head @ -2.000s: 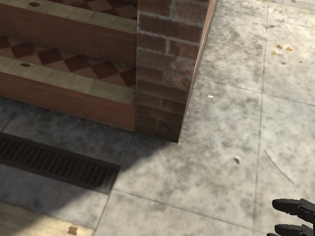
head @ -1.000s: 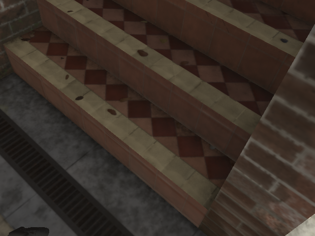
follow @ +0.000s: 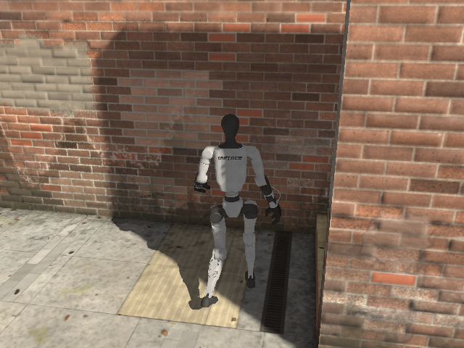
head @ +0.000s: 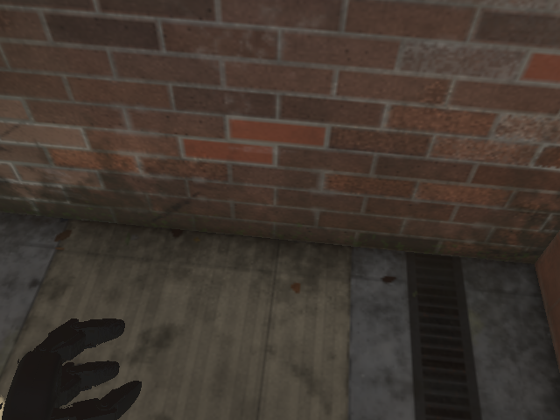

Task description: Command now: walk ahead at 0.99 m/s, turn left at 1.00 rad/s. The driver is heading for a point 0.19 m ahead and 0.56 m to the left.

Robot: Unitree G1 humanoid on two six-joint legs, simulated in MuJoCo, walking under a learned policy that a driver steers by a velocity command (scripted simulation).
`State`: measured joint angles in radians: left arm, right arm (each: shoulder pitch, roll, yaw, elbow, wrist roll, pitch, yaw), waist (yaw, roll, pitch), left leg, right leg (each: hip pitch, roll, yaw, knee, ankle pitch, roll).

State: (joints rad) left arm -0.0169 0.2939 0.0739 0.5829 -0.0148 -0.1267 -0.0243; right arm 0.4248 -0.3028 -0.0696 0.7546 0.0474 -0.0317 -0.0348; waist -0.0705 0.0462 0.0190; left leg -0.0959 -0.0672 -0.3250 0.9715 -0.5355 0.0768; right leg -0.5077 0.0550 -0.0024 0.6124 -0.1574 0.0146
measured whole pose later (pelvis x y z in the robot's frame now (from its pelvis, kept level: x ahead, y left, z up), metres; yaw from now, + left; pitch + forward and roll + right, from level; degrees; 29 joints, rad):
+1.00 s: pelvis +0.51 +0.31 -0.01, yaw +59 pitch +0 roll -1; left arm 0.38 0.46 0.11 0.84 0.01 -0.02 0.06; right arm 0.16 -0.39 -0.07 0.46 0.02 0.00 0.11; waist -0.01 0.00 0.06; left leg -0.50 0.00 -0.07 0.75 -0.21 0.04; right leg -0.07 -0.29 -0.09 0.74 -0.46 0.10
